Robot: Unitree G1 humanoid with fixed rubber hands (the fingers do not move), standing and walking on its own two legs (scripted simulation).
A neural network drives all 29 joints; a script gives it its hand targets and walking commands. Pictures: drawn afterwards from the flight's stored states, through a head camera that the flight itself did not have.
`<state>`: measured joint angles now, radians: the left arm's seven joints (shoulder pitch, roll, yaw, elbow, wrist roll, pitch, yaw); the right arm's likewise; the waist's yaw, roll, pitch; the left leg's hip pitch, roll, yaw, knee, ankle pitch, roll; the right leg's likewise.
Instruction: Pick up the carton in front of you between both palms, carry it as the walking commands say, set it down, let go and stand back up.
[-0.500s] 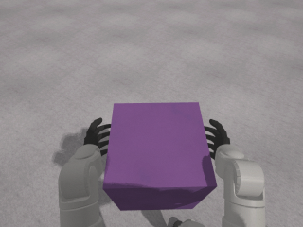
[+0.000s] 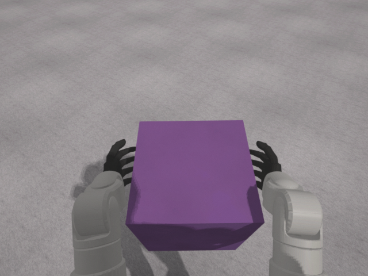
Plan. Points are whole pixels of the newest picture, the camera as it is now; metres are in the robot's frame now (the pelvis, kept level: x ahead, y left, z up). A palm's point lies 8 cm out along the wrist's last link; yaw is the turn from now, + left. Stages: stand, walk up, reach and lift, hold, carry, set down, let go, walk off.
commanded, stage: carry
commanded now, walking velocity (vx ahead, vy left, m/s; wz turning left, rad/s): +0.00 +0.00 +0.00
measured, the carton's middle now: (191, 191) +0.29 +0.00 +0.02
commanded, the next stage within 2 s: none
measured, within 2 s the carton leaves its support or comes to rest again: neither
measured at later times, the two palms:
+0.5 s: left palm (133, 145) +0.37 +0.13 +0.09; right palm (265, 148) +0.36 -0.17 +0.08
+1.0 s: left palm (142, 164) +0.36 +0.11 +0.03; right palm (268, 167) +0.34 -0.19 +0.03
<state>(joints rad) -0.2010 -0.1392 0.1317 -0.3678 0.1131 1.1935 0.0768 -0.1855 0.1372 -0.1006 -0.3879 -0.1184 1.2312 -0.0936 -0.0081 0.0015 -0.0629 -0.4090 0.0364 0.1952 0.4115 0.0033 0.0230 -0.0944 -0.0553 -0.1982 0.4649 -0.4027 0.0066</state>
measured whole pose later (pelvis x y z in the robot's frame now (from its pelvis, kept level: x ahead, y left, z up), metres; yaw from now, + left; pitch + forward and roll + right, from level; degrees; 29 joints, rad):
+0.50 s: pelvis +0.10 -0.02 +0.01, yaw -1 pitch +5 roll +1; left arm -0.17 -0.14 0.13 -0.24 0.13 1.15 0.07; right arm -0.16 0.13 -0.10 -0.25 -0.13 1.17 -0.09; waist 0.00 -0.01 -0.13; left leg -0.35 0.06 0.20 0.54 -0.20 0.02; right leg -0.11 -0.06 -0.13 0.49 -0.38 0.03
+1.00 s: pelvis +0.06 -0.03 +0.00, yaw -2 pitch +2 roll +1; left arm -0.22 -0.14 0.18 0.16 0.25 0.76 0.02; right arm -0.21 0.14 -0.15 0.16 -0.24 0.78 -0.03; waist 0.00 -0.02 -0.08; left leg -0.35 0.08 0.20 0.56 -0.23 0.00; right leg -0.12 -0.03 -0.13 0.53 -0.44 -0.02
